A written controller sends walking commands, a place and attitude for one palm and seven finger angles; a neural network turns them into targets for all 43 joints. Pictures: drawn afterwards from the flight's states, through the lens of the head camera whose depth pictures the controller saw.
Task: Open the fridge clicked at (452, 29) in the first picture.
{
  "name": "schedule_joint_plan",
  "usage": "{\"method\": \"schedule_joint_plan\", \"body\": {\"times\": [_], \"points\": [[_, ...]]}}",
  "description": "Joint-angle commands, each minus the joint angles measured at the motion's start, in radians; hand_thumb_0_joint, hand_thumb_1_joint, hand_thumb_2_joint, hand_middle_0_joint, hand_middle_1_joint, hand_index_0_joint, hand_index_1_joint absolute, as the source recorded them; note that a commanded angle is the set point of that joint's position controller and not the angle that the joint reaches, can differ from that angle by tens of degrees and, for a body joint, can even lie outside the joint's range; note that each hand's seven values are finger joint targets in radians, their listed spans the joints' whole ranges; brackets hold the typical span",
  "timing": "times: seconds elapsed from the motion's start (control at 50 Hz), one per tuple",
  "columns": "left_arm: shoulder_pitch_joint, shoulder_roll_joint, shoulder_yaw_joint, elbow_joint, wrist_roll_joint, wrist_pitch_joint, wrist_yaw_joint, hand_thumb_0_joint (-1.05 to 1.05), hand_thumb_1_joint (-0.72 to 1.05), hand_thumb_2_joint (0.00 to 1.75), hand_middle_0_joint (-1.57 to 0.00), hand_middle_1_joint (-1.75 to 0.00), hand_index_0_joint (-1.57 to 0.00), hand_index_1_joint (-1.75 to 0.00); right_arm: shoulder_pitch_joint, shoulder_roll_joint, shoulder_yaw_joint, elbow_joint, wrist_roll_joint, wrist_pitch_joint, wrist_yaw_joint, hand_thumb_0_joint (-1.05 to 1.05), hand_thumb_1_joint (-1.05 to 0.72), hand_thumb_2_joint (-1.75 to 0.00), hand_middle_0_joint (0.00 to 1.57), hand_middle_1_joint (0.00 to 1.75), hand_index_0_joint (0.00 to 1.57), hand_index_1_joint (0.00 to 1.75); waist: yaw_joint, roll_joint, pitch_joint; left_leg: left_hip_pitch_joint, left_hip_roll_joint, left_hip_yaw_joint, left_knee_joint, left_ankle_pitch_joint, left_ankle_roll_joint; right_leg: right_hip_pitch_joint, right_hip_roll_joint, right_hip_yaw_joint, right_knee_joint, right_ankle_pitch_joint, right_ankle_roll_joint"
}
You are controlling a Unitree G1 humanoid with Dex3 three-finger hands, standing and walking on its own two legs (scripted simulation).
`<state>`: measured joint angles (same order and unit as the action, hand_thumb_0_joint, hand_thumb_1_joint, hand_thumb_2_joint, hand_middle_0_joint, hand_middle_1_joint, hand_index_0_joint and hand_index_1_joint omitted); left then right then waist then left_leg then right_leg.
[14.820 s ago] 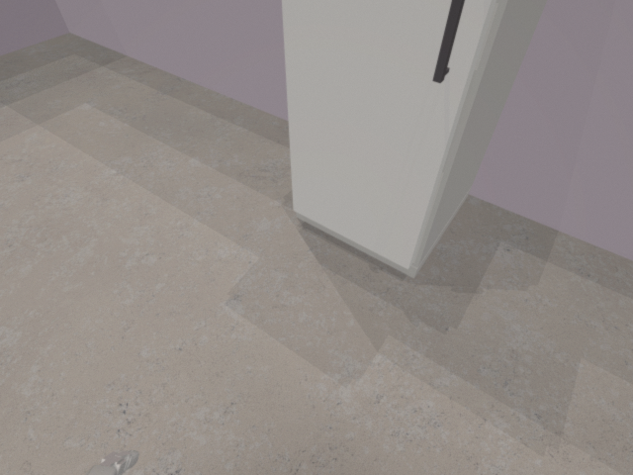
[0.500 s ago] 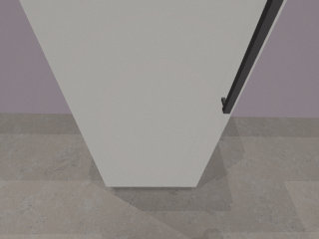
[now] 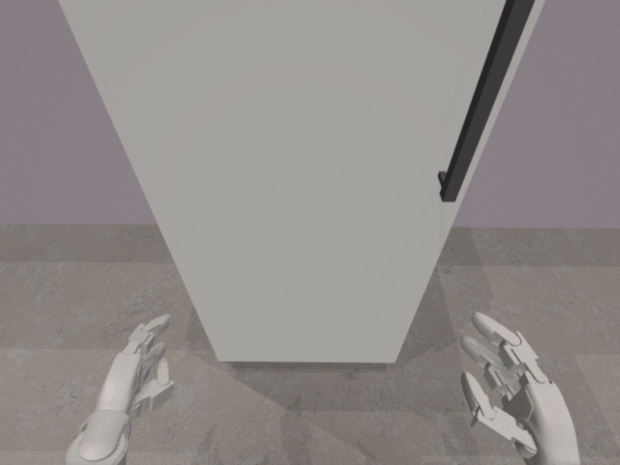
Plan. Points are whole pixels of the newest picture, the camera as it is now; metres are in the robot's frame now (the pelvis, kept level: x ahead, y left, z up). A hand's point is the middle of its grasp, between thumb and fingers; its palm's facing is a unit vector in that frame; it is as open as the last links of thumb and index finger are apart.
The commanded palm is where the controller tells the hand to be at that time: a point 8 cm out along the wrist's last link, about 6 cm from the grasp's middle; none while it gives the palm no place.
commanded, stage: raise the hand to about handle height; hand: right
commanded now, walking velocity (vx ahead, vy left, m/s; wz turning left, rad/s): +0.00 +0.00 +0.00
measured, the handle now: (479, 89) +0.51 -0.17 +0.25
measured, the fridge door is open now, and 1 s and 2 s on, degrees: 0 0 0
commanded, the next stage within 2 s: move the hooked fingers beside the handle in 1.74 s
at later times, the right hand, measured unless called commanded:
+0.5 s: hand (588, 374) +0.22 -0.26 +0.10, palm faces +0.01 +1.00 -0.08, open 11.2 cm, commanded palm +0.18 -0.30 +0.11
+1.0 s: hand out of the picture +0.25 -0.30 +0.19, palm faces +0.04 +0.99 -0.12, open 13.8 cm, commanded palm +0.21 -0.34 +0.20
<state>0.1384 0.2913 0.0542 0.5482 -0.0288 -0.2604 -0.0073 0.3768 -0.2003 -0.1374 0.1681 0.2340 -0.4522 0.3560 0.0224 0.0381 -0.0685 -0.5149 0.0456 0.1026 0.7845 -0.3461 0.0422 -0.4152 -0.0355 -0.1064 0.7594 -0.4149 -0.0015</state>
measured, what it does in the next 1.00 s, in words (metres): stands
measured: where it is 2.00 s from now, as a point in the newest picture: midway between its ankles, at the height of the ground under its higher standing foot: outside the picture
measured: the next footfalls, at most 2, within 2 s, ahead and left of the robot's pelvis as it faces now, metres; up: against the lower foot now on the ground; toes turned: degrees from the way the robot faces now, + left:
none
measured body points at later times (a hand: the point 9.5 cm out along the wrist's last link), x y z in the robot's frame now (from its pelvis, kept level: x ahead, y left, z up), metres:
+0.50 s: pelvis +0.00 -0.03 +0.01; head +0.01 -0.03 +0.46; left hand +0.15 +0.17 -0.07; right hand +0.21 -0.31 +0.11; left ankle +0.04 +0.09 -0.71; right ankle -0.02 -0.12 -0.71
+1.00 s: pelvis +0.01 -0.03 +0.03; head -0.01 -0.02 +0.48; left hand +0.22 +0.17 -0.03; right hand +0.24 -0.36 +0.20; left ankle +0.04 +0.09 -0.71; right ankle -0.02 -0.12 -0.71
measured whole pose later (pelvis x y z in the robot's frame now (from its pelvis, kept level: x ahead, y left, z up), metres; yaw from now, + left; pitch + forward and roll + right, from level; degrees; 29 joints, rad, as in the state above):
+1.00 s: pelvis +0.01 -0.03 +0.03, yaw -3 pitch -3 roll +1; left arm 0.21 0.27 -0.10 0.59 -0.07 -0.29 0.08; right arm -0.03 -0.46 -0.41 0.07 0.33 0.11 0.48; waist -0.06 -0.05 -0.01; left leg -0.21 0.05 0.14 0.50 -0.23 0.00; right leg -0.17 0.00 -0.06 0.54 -0.32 -0.04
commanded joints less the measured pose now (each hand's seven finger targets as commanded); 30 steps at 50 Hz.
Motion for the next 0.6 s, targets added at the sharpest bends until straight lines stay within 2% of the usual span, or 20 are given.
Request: {"method": "schedule_joint_plan", "body": {"times": [0.0, 0.04, 0.06, 0.08, 0.1, 0.14, 0.16, 0.18, 0.22, 0.26, 0.28, 0.3, 0.32, 0.36, 0.4, 0.46, 0.48, 0.52, 0.56, 0.58], "points": [[-0.035, 0.081, 0.026, -0.217, -0.009, -0.007, 0.017, 0.00, 0.90, 0.90, -0.20, -0.30, -0.20, -0.30, 0.089, -0.176, -0.183, -0.335, 0.083, -0.031, 0.005, 0.00, -0.46, -0.71, 0.23, 0.58, 0.23, 0.58, -0.088, -0.092, -0.145, 0.173, 0.009, -0.132, -0.118, 0.122, -0.017, -0.125, 0.073, 0.036, -0.037, 0.193, -0.013], [0.012, 0.060, 0.017, -0.218, -0.002, -0.023, 0.029, 0.00, 0.90, 0.90, -0.20, -0.30, -0.20, -0.30, -0.039, -0.176, -0.172, -0.542, 0.088, -0.085, -0.060, 0.00, -0.41, -0.69, 0.24, 0.62, 0.24, 0.62, -0.058, -0.178, -0.200, 0.161, -0.008, -0.120, -0.096, 0.162, -0.016, -0.058, 0.057, 0.060, -0.027, 0.230, -0.017], [0.040, 0.066, 0.011, -0.198, 0.007, -0.028, 0.034, 0.00, 0.90, 0.90, -0.20, -0.30, -0.20, -0.30, -0.120, -0.184, -0.148, -0.619, 0.081, -0.115, -0.088, 0.00, -0.39, -0.68, 0.24, 0.63, 0.24, 0.63, -0.028, -0.167, -0.179, 0.123, -0.024, -0.108, -0.080, 0.171, -0.016, -0.043, 0.046, 0.079, -0.021, 0.230, -0.018], [0.059, 0.064, 0.006, -0.177, 0.008, -0.034, 0.039, 0.00, 0.90, 0.90, -0.20, -0.30, -0.20, -0.30, -0.136, -0.160, -0.110, -0.642, 0.064, -0.139, -0.103, 0.00, -0.36, -0.67, 0.24, 0.64, 0.24, 0.64, -0.010, -0.183, -0.188, 0.099, -0.032, -0.097, -0.076, 0.169, -0.012, -0.015, 0.041, 0.091, -0.020, 0.234, -0.021], [0.070, 0.066, -0.002, -0.155, 0.005, -0.042, 0.042, 0.00, 0.90, 0.90, -0.20, -0.30, -0.20, -0.30, -0.138, -0.135, -0.064, -0.615, 0.046, -0.157, -0.106, 0.00, -0.34, -0.66, 0.24, 0.66, 0.24, 0.66, 0.014, -0.183, -0.149, 0.056, -0.036, -0.081, -0.074, 0.153, -0.010, -0.011, 0.034, 0.104, -0.016, 0.223, -0.022], [0.067, 0.086, -0.023, -0.124, -0.006, -0.067, 0.050, 0.00, 0.90, 0.90, -0.20, -0.30, -0.20, -0.30, -0.198, -0.108, 0.016, -0.563, 0.029, -0.171, -0.080, 0.00, -0.29, -0.64, 0.24, 0.69, 0.24, 0.69, 0.049, -0.173, -0.067, -0.012, -0.038, -0.060, -0.082, 0.069, -0.015, -0.025, 0.020, 0.130, -0.021, 0.147, -0.025], [0.056, 0.097, -0.037, -0.119, -0.011, -0.075, 0.057, 0.00, 0.90, 0.90, -0.20, -0.30, -0.20, -0.30, -0.243, -0.089, 0.064, -0.534, 0.036, -0.150, -0.045, 0.00, -0.27, -0.63, 0.25, 0.70, 0.25, 0.70, 0.068, -0.159, -0.022, -0.027, -0.039, -0.058, -0.092, 0.045, -0.017, -0.033, 0.018, 0.144, -0.028, 0.113, -0.029], [0.060, 0.104, -0.032, -0.108, -0.017, -0.082, 0.066, 0.00, 0.90, 0.90, -0.20, -0.30, -0.20, -0.30, -0.258, -0.122, 0.053, -0.490, 0.028, -0.122, -0.019, 0.00, -0.25, -0.62, 0.25, 0.72, 0.25, 0.72, 0.070, -0.133, -0.024, -0.022, -0.039, -0.058, -0.106, 0.003, -0.020, -0.040, 0.015, 0.153, -0.042, 0.069, -0.029], [0.059, 0.113, -0.029, -0.111, -0.028, -0.087, 0.079, 0.00, 0.90, 0.90, -0.20, -0.30, -0.20, -0.30, -0.225, -0.183, 0.013, -0.375, 0.011, -0.020, 0.027, 0.00, -0.20, -0.60, 0.25, 0.75, 0.25, 0.75, 0.054, -0.058, -0.026, 0.009, -0.037, -0.062, -0.135, -0.069, -0.023, -0.081, 0.017, 0.163, -0.079, -0.005, -0.029], [0.039, 0.116, -0.031, -0.117, -0.038, -0.083, 0.087, 0.00, 0.90, 0.90, -0.20, -0.30, -0.20, -0.30, -0.163, -0.246, -0.076, -0.267, 0.013, 0.113, 0.056, 0.00, -0.15, -0.58, 0.25, 0.78, 0.25, 0.78, 0.000, -0.064, -0.056, 0.081, -0.030, -0.064, -0.157, -0.061, -0.019, -0.083, 0.023, 0.156, -0.111, 0.015, -0.027], [0.026, 0.108, -0.035, -0.137, -0.040, -0.079, 0.086, 0.00, 0.90, 0.90, -0.20, -0.30, -0.20, -0.30, -0.133, -0.256, -0.112, -0.276, 0.024, 0.170, 0.061, 0.00, -0.13, -0.57, 0.25, 0.80, 0.25, 0.80, -0.026, -0.064, -0.106, 0.125, -0.023, -0.052, -0.159, -0.028, -0.022, -0.065, 0.026, 0.153, -0.131, 0.047, -0.024], [0.002, 0.102, -0.038, -0.153, -0.040, -0.075, 0.086, 0.00, 0.90, 0.90, -0.20, -0.30, -0.20, -0.30, -0.117, -0.293, -0.172, -0.300, 0.041, 0.221, 0.054, 0.00, -0.11, -0.56, 0.26, 0.81, 0.26, 0.81, -0.053, -0.057, -0.144, 0.169, -0.019, -0.044, -0.158, -0.010, -0.023, -0.057, 0.026, 0.154, -0.148, 0.070, -0.020], [-0.018, 0.089, -0.044, -0.167, -0.035, -0.072, 0.087, 0.00, 0.90, 0.90, -0.20, -0.30, -0.20, -0.30, -0.092, -0.291, -0.214, -0.329, 0.066, 0.257, 0.039, 0.00, -0.08, -0.55, 0.26, 0.82, 0.26, 0.82, -0.076, -0.026, -0.170, 0.214, -0.018, -0.027, -0.152, 0.049, -0.023, -0.042, 0.024, 0.155, -0.160, 0.128, -0.018], [-0.040, 0.066, -0.061, -0.175, -0.023, -0.074, 0.082, 0.00, 0.90, 0.90, -0.20, -0.30, -0.20, -0.30, -0.087, -0.301, -0.296, -0.410, 0.127, 0.288, 0.000, 0.00, -0.04, -0.53, 0.26, 0.86, 0.26, 0.86, -0.112, -0.026, -0.212, 0.294, -0.024, -0.007, -0.137, 0.161, -0.018, -0.016, 0.024, 0.157, -0.175, 0.244, -0.006], [-0.020, 0.053, -0.067, -0.169, -0.020, -0.089, 0.074, 0.00, 0.90, 0.90, -0.20, -0.30, -0.20, -0.30, -0.095, -0.300, -0.336, -0.511, 0.159, 0.265, -0.041, 0.00, 0.01, -0.51, 0.27, 0.88, 0.27, 0.88, -0.114, -0.062, -0.207, 0.299, -0.033, 0.009, -0.136, 0.234, -0.016, 0.019, 0.016, 0.152, -0.190, 0.332, 0.014], [0.013, 0.067, -0.065, -0.146, -0.011, -0.121, 0.059, 0.00, 0.90, 0.90, -0.20, -0.30, -0.20, -0.30, -0.124, -0.246, -0.265, -0.564, 0.136, 0.221, -0.063, 0.00, 0.08, -0.48, 0.27, 0.93, 0.27, 0.93, -0.088, -0.073, -0.146, 0.257, -0.044, 0.008, -0.153, 0.248, -0.013, 0.052, 0.005, 0.146, -0.202, 0.377, 0.026], [0.021, 0.076, -0.062, -0.130, -0.014, -0.130, 0.057, 0.00, 0.90, 0.90, -0.20, -0.30, -0.20, -0.30, -0.148, -0.222, -0.223, -0.546, 0.119, 0.218, -0.055, 0.00, 0.10, -0.47, 0.27, 0.94, 0.27, 0.94, -0.067, -0.108, -0.116, 0.228, -0.044, 0.003, -0.165, 0.243, -0.016, 0.070, 0.003, 0.138, -0.204, 0.364, 0.024], [0.042, 0.092, -0.057, -0.108, -0.020, -0.143, 0.061, 0.00, 0.90, 0.90, -0.20, -0.30, -0.20, -0.30, -0.193, -0.198, -0.158, -0.500, 0.091, 0.234, -0.027, 0.00, 0.15, -0.45, 0.27, 0.98, 0.27, 0.98, -0.035, -0.138, -0.065, 0.184, -0.041, 0.001, -0.185, 0.194, -0.022, 0.084, -0.001, 0.144, -0.213, 0.303, 0.018], [0.047, 0.108, -0.055, -0.097, -0.027, -0.150, 0.075, 0.00, 0.90, 0.90, -0.20, -0.30, -0.20, -0.30, -0.244, -0.217, -0.146, -0.445, 0.083, 0.277, 0.008, 0.00, 0.20, -0.43, 0.28, 1.00, 0.28, 1.00, -0.026, -0.097, -0.018, 0.189, -0.040, -0.007, -0.216, 0.154, -0.021, 0.076, 0.000, 0.151, -0.231, 0.238, 0.003], [0.046, 0.115, -0.051, -0.091, -0.033, -0.151, 0.083, 0.00, 0.90, 0.90, -0.20, -0.30, -0.20, -0.30, -0.280, -0.256, -0.170, -0.435, 0.081, 0.297, 0.024, 0.00, 0.22, -0.42, 0.28, 1.02, 0.28, 1.02, -0.027, -0.078, -0.027, 0.198, -0.037, -0.011, -0.231, 0.131, -0.024, 0.083, 0.000, 0.154, -0.243, 0.209, -0.003]]}}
